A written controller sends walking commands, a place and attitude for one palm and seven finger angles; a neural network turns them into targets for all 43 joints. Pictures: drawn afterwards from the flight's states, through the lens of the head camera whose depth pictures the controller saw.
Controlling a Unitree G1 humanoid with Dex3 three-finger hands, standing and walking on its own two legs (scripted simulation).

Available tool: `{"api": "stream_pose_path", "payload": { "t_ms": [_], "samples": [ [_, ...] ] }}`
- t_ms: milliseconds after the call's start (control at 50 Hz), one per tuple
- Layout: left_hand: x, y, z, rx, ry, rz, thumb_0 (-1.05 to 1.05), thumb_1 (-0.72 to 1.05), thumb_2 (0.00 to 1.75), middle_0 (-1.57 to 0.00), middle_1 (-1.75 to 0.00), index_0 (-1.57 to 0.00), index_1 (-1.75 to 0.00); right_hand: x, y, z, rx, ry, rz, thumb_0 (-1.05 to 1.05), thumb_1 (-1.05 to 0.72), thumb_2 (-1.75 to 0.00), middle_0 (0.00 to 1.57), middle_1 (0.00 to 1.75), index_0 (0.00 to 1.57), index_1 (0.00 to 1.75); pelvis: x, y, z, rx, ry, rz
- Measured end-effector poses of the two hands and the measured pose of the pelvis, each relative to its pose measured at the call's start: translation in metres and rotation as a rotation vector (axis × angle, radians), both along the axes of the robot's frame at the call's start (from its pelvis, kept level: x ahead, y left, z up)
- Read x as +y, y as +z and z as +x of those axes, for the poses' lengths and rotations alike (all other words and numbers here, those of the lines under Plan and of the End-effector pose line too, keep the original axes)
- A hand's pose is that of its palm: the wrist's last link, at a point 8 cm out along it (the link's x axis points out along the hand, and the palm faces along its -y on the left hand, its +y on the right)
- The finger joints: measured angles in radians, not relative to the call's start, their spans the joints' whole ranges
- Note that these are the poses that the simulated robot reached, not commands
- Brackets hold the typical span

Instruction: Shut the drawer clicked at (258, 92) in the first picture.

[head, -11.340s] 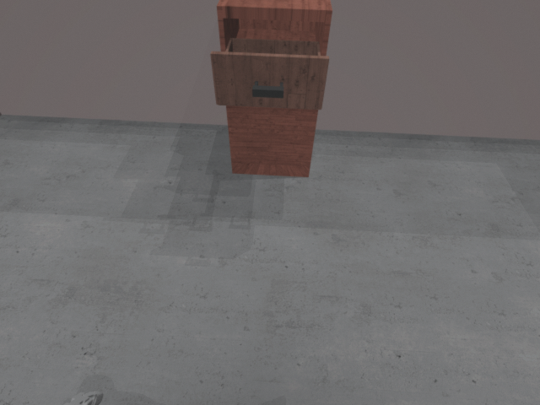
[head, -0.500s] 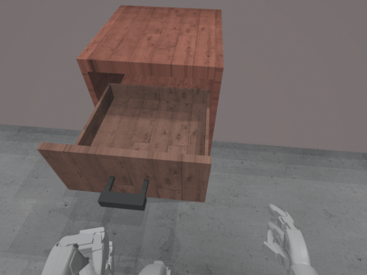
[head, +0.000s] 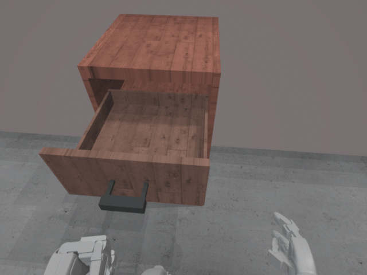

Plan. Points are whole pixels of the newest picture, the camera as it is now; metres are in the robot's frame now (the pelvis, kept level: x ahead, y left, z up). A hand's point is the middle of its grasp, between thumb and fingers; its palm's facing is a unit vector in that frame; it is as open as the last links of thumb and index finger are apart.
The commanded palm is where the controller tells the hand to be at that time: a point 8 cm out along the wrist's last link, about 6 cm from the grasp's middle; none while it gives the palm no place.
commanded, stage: raise the hand and make a fist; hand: left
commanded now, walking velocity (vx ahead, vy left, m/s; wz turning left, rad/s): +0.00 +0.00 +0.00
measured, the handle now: (125, 194) +0.30 +0.16 +0.01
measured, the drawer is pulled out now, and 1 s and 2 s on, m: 0.30 0.30 0.30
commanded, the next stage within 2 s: bring the fist close to the handle in 0.10 s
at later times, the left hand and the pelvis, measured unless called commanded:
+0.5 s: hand (115, 270) +0.13 +0.12 +0.08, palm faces -0.02 -1.00 +0.01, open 3.2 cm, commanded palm +0.10 +0.18 +0.08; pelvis +0.00 +0.00 -0.01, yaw +0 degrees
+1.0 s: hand (129, 248) +0.18 +0.12 +0.03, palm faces -0.03 -1.00 +0.01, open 3.2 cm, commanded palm +0.15 +0.17 +0.03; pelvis +0.00 +0.00 -0.03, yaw -1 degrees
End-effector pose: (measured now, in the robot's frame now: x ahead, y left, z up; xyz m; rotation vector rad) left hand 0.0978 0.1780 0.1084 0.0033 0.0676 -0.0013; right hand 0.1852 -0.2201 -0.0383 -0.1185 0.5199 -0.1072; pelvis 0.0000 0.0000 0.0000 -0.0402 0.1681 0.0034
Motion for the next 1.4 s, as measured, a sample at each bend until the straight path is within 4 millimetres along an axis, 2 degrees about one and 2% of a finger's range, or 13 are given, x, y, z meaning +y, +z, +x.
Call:
{"api": "stream_pose_path", "payload": {
  "t_ms": [240, 340, 780, 940, 1120, 1240, 1400],
  "samples": [
    [0.001, -0.001, -0.005, 0.004, 0.006, 0.007, 0.01, 0.90, 0.90, -1.40, -1.60, -1.40, -1.60, 0.000, 0.000, 0.002, -0.006, 0.001, 0.006, 0.02, -0.90, -0.90, 0.20, 0.30, 0.20, 0.30, -0.002, 0.000, 0.000, -0.003, 0.001, 0.001],
    [0.002, -0.010, -0.002, 0.004, 0.003, 0.001, 0.01, 0.90, 0.90, -1.40, -1.60, -1.40, -1.60, 0.000, -0.003, 0.004, -0.001, 0.013, -0.006, 0.02, -0.90, -0.90, 0.20, 0.30, 0.20, 0.30, -0.003, -0.003, -0.001, 0.009, 0.005, -0.002],
    [-0.002, -0.055, 0.041, 0.009, -0.024, -0.010, 0.01, 0.90, 0.90, -1.40, -1.60, -1.40, -1.60, -0.004, -0.038, -0.005, 0.123, 0.001, -0.033, 0.01, -0.90, -0.90, 0.20, 0.30, 0.20, 0.30, -0.002, -0.021, 0.001, 0.090, -0.006, -0.004],
    [0.000, -0.072, 0.054, 0.004, -0.022, -0.008, 0.01, 0.90, 0.90, -1.40, -1.60, -1.40, -1.60, -0.007, -0.050, -0.002, 0.157, 0.005, -0.050, 0.01, -0.90, -0.90, 0.20, 0.30, 0.20, 0.30, -0.002, -0.029, 0.003, 0.121, -0.008, -0.007],
    [-0.007, -0.088, 0.068, 0.007, -0.036, -0.015, 0.01, 0.90, 0.90, -1.40, -1.60, -1.40, -1.60, -0.007, -0.060, 0.002, 0.178, 0.013, -0.057, 0.01, -0.90, -0.90, 0.20, 0.30, 0.20, 0.30, -0.003, -0.037, 0.005, 0.150, -0.012, -0.005],
    [-0.002, -0.101, 0.076, 0.004, -0.022, -0.003, 0.01, 0.90, 0.90, -1.40, -1.60, -1.40, -1.60, -0.007, -0.069, 0.003, 0.197, 0.026, -0.063, 0.01, -0.90, -0.90, 0.20, 0.30, 0.20, 0.30, -0.004, -0.043, 0.004, 0.169, -0.012, -0.007],
    [0.000, -0.097, 0.081, -0.005, -0.028, -0.002, 0.01, 0.90, 0.90, -1.40, -1.60, -1.40, -1.60, -0.007, -0.073, 0.000, 0.224, 0.016, -0.054, 0.01, -0.90, -0.90, 0.20, 0.30, 0.20, 0.30, -0.004, -0.043, 0.005, 0.171, -0.012, -0.011]
  ]
}}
